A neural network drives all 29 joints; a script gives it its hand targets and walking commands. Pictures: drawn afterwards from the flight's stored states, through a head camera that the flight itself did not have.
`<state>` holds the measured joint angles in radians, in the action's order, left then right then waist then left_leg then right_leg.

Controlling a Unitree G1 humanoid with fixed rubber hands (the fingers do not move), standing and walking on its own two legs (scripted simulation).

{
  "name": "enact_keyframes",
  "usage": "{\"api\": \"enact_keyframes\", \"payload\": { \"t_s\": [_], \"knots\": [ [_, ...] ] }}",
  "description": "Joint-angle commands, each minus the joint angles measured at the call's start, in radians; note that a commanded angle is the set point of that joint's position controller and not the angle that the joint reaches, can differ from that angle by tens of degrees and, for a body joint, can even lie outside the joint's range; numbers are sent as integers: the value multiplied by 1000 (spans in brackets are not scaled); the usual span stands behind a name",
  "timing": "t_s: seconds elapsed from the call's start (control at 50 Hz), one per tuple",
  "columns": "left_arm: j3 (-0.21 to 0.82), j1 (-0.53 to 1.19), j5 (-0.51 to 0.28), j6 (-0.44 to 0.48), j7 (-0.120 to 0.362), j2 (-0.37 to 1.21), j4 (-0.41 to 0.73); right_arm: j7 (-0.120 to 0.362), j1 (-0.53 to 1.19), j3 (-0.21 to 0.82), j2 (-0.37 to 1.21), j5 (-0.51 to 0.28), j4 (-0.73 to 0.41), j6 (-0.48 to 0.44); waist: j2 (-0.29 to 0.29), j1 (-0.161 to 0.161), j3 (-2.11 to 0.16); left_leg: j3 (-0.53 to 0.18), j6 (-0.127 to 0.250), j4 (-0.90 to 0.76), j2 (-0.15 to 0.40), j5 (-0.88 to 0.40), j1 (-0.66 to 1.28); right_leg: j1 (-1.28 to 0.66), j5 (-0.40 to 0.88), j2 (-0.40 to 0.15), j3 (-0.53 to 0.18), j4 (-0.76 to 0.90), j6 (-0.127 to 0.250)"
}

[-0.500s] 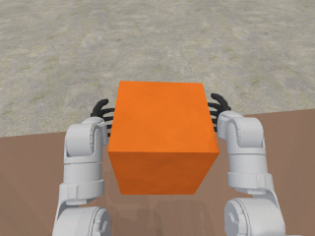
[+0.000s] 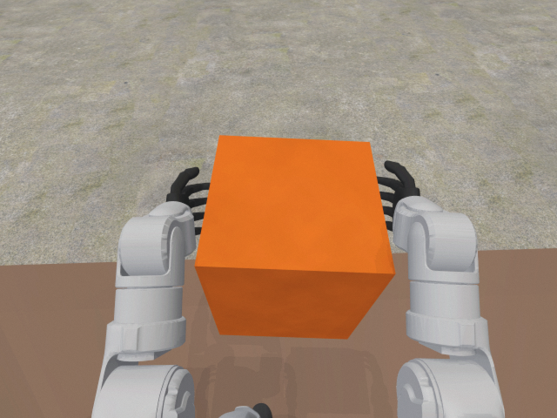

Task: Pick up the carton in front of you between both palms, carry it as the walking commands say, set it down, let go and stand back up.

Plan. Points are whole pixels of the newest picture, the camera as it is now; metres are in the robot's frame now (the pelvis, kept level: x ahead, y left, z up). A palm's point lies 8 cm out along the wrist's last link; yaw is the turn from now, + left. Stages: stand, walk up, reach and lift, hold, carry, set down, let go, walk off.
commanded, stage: carry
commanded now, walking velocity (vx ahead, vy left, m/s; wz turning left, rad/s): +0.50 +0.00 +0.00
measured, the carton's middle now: (288, 246) +0.36 +0.02 +0.05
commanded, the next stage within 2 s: none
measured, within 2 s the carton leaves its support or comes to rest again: neither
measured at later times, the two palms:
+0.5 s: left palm (224, 106) +0.65 +0.15 +0.10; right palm (378, 105) +0.65 -0.15 +0.11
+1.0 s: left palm (235, 52) +0.93 +0.17 +0.08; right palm (351, 50) +0.95 -0.13 +0.08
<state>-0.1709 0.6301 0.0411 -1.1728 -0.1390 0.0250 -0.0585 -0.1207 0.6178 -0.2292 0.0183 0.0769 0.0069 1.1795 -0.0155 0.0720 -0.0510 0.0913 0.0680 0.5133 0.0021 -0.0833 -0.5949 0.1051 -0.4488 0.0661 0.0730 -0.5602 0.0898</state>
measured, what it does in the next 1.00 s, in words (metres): goes down: left foot, then right foot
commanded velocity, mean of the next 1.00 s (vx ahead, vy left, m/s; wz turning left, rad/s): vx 0.50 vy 0.00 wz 0.00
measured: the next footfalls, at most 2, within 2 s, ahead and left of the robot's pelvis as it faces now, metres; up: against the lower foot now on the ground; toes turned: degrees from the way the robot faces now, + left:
left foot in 0.04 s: +0.20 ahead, +0.07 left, -0.03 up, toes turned +4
right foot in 0.58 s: +0.52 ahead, -0.06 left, -0.05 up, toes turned -3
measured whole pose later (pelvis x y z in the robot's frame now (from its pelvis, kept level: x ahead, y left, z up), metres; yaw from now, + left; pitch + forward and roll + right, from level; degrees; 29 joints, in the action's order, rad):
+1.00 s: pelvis +0.59 +0.00 -0.04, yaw +1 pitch +5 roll +1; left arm -0.18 0.61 0.04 -1.17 -0.14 0.03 -0.03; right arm -0.12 0.61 -0.22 0.02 0.07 -0.01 1.17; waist -0.01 0.07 -0.02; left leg 0.04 0.03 0.74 0.05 0.04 -0.70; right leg 0.18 -0.33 0.06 0.09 -0.50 0.11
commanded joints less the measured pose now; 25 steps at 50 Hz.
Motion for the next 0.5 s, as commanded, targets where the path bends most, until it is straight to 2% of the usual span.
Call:
{"api": "enact_keyframes", "payload": {
  "t_s": [0.0, 0.02, 0.04, 0.06, 0.08, 0.1, 0.12, 0.14, 0.16, 0.2, 0.3, 0.36, 0.44, 0.48],
  "knots": [
    [640, 674, -434, 6, 267, 1001, 60, 211, 579, 641, 960, -356, 48, 9, 117, -64, -417, 71, 25, -142, -42, -127, 406, -110, 933, -156, -19, -279, -2],
    [635, 690, -430, 5, 270, 998, 45, 219, 578, 620, 944, -352, 66, 13, 26, -90, -461, -72, 25, -51, 93, -253, 640, 110, 594, -124, -20, -465, -21],
    [631, 713, -434, -4, 270, 1022, 24, 224, 598, 593, 927, -343, 103, 18, -166, -81, -534, -386, 129, 117, 356, -610, 916, 399, -70, -39, -39, -647, -51],
    [604, 722, -433, -15, 266, 1022, 14, 226, 580, 578, 928, -343, 143, 16, -283, -139, -614, -654, 277, 14, 424, -197, 1009, 601, -168, 21, -81, -865, -64],
    [610, 765, -434, -12, 261, 1035, 28, 234, 581, 582, 974, -364, 143, 13, -189, -137, -553, -645, 252, -58, 363, 51, 918, 658, -105, -28, -111, -869, -42],
    [609, 797, -431, -7, 256, 1061, 31, 242, 642, 600, 1021, -391, 110, 8, -110, -129, -493, -567, 213, -83, 312, 110, 818, 668, -38, -53, -107, -829, -33],
    [601, 811, -427, -1, 249, 1080, 45, 249, 710, 622, 1070, -422, 69, 5, -40, -112, -446, -496, 181, -104, 289, 73, 727, 654, 17, -82, -104, -766, -38],
    [597, 817, -422, 4, 241, 1093, 64, 253, 764, 641, 1105, -453, 33, 0, -28, -102, -433, -458, 170, -122, 281, 65, 660, 619, 48, -99, -108, -716, -44],
    [598, 812, -417, 7, 233, 1103, 81, 255, 795, 656, 1128, -479, 6, -5, -32, -95, -430, -417, 155, -135, 264, 73, 611, 583, 64, -108, -101, -682, -50],
    [602, 784, -407, 14, 216, 1111, 95, 257, 803, 671, 1143, -505, -24, -9, -51, -91, -439, -356, 152, -134, 246, 11, 597, 586, 89, -115, -79, -620, -62],
    [620, 737, -375, 23, 190, 1085, 132, 259, 748, 685, 1119, -510, -50, -12, -80, -127, -440, -266, 144, -85, 215, -288, 735, 726, 223, -121, -42, -451, -73],
    [631, 719, -363, 15, 185, 1051, 142, 258, 719, 689, 1087, -499, -50, -7, -85, -144, -414, -212, 122, -60, 177, -381, 768, 723, 353, -104, -19, -313, -62],
    [620, 664, -333, 2, 197, 1013, 82, 268, 642, 675, 1058, -467, 29, -3, -87, -175, -361, -153, 96, -20, 120, -442, 803, 638, 504, -38, 53, -46, -42],
    [605, 654, -321, -1, 209, 1004, 41, 273, 634, 672, 1061, -459, 76, -9, -103, -167, -330, -134, 79, 3, 120, -428, 769, 528, 569, -26, 64, 72, -15]
  ]
}}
